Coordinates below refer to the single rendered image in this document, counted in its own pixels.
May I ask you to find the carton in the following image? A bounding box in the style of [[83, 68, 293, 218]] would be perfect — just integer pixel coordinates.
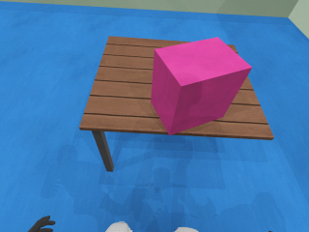
[[151, 37, 252, 135]]

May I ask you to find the robot left thigh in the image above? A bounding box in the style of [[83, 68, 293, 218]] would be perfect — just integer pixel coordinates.
[[105, 222, 132, 232]]

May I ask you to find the table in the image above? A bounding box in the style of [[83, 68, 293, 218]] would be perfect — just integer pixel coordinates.
[[79, 36, 274, 172]]

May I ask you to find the robot left hand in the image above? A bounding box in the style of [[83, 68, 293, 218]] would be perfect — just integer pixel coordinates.
[[28, 216, 56, 232]]

